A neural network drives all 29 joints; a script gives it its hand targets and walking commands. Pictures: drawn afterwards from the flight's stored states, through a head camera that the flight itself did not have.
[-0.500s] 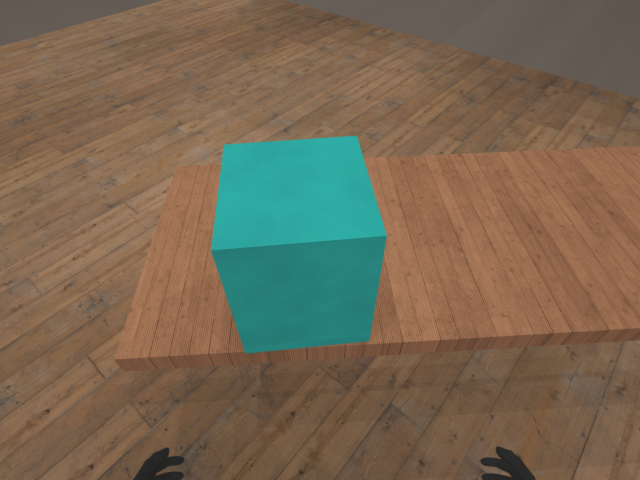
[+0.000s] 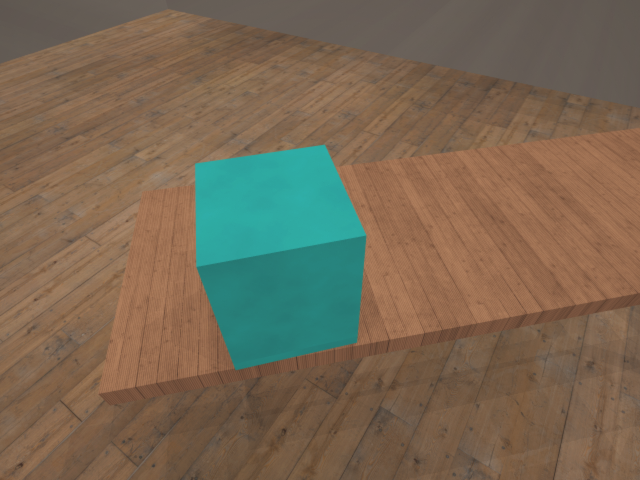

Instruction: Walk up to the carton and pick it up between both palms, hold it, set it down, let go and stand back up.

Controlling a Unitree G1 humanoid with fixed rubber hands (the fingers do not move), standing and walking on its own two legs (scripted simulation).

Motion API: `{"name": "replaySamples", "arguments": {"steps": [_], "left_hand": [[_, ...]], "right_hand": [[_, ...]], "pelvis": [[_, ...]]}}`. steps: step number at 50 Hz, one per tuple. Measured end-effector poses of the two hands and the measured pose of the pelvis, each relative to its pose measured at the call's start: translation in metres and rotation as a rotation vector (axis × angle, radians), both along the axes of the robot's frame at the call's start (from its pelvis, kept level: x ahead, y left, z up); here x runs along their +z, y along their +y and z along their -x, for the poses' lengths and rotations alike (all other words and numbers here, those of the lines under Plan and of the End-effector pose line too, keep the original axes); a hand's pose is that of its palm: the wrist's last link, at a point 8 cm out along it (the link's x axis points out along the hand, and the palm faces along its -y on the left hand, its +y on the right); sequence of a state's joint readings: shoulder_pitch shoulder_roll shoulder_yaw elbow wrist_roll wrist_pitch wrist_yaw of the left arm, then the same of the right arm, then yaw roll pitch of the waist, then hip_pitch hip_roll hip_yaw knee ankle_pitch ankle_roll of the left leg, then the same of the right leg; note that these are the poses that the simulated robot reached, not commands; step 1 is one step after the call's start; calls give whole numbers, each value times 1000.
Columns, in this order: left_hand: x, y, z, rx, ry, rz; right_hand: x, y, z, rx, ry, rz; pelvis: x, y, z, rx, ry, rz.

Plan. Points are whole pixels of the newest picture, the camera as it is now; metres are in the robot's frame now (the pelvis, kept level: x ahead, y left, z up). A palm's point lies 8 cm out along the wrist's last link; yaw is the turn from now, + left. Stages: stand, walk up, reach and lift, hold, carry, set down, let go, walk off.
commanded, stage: stand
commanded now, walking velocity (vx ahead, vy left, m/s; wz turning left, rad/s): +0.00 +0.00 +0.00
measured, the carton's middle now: (280, 257) +0.44 +0.06 +0.03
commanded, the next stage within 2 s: none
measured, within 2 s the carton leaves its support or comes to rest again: neither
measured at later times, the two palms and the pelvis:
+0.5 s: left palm out of the picture +0.02 +0.22 -0.13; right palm out of the picture -0.03 -0.21 -0.14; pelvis +0.00 +0.01 +0.01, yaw -2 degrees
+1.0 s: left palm out of the picture +0.01 +0.22 -0.14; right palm out of the picture -0.05 -0.18 -0.15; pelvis +0.01 +0.02 +0.01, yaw -2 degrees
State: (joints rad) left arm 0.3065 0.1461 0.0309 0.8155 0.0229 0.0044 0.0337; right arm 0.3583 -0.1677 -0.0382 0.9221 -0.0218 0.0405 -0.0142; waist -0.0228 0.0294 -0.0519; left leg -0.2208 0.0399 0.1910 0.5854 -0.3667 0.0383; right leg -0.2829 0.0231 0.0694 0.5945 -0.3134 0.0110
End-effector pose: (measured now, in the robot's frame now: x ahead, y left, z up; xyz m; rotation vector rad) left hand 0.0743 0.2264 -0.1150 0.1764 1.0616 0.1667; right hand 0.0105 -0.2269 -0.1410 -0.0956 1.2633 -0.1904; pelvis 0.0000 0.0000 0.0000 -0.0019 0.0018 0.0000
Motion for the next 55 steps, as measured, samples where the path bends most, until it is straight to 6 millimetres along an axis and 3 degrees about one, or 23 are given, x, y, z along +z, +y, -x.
{"name": "replaySamples", "arguments": {"steps": [21, 55], "left_hand": [[-15, 0, 54, 21, 246, 19], [-24, 0, 65, 6, 360, 36]], "right_hand": [[-1, 16, 41, -63, 140, 0], [-5, 44, 64, -68, 223, -38]], "pelvis": [[6, 12, -3, -35, -19, -8], [7, 19, -7, -38, -43, -2]]}}
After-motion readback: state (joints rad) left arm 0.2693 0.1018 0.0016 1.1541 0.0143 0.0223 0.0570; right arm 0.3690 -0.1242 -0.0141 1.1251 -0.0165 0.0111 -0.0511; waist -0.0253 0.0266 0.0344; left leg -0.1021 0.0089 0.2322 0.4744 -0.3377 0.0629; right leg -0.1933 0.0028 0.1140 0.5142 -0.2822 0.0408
